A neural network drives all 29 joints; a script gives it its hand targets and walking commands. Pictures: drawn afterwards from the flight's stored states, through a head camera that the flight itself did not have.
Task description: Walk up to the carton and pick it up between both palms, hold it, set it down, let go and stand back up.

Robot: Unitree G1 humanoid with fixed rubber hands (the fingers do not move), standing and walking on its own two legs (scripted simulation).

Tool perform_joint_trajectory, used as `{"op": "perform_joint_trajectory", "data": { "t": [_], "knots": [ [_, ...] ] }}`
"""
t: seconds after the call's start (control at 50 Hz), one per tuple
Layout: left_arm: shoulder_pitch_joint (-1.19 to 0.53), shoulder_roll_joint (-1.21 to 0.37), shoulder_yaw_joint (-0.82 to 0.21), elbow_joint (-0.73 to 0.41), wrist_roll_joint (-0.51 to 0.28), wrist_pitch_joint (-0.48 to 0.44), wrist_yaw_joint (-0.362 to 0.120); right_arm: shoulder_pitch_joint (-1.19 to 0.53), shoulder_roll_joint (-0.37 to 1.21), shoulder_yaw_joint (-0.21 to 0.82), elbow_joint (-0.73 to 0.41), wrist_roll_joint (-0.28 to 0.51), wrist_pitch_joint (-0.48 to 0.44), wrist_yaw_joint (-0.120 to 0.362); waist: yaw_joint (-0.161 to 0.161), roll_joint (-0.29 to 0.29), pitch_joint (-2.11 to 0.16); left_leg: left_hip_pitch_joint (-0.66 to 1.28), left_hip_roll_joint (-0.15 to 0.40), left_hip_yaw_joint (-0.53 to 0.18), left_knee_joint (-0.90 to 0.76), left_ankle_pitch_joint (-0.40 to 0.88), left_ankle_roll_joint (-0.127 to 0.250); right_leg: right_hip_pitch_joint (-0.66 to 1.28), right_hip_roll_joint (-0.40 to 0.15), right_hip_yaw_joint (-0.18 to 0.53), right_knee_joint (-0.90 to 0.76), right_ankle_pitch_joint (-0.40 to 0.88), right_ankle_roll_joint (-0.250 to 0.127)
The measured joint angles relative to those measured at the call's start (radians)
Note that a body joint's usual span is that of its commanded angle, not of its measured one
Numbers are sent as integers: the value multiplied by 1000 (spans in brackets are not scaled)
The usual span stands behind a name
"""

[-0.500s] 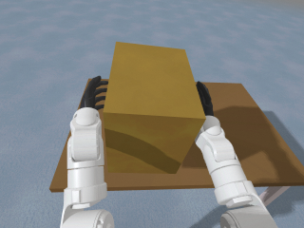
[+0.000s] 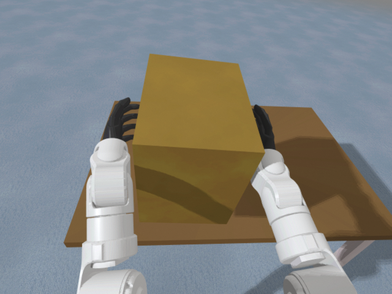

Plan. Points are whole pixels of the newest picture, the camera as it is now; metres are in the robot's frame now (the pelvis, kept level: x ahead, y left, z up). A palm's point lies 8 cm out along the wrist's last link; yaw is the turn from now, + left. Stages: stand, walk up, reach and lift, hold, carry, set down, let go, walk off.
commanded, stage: hold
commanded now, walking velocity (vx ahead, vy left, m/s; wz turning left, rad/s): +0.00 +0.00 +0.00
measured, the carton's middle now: (189, 141) +0.40 +0.01 +0.14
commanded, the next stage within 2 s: set down in 0.36 s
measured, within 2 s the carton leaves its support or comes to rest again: neither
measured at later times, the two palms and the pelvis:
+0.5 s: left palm (115, 139) +0.35 +0.15 +0.18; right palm (263, 145) +0.35 -0.13 +0.17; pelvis +0.00 +0.00 +0.00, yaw +0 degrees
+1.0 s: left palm (124, 152) +0.37 +0.14 +0.13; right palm (258, 155) +0.37 -0.14 +0.13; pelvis +0.02 +0.00 +0.00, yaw +0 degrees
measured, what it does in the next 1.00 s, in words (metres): stands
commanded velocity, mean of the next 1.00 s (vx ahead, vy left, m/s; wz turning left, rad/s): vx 0.00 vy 0.00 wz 0.00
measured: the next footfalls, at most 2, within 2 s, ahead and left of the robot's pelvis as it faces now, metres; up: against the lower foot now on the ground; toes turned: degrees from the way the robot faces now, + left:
none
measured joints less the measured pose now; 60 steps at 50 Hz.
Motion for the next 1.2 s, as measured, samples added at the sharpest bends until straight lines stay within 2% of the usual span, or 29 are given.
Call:
{"op": "perform_joint_trajectory", "data": {
  "t": [0.48,0.56,0.7,0.78,0.96,1.2],
  "knots": [
    [7,-1,-6,-7,-2,-12,3,6,-1,-1,-10,-3,-12,2,0,1,0,-1,0,0,4,-3,0,1,0,0,1,-2,1],
    [7,-4,-7,12,-1,-61,1,12,6,-17,-7,-27,-47,6,9,3,-7,0,0,2,4,-5,1,-2,-1,2,6,-5,0],
    [20,-26,5,98,17,-193,-7,44,37,-87,45,-111,-165,39,40,6,-29,5,-6,10,-19,-1,2,-12,-6,8,10,-13,0],
    [48,-29,-1,126,9,-243,-6,75,50,-100,65,-133,-223,43,48,9,-26,0,-7,7,-24,-1,1,-15,-8,5,6,-16,0],
    [114,-15,-43,139,-37,-326,31,120,27,-53,77,-105,-316,25,44,6,-6,-32,0,-3,-4,-18,-7,-29,0,-4,-7,-18,-4],
    [114,-15,-38,187,-50,-368,51,101,14,-46,127,-91,-350,26,36,12,-3,-48,5,-2,-3,-26,-13,-44,5,-3,-11,-23,-7]
  ]
}}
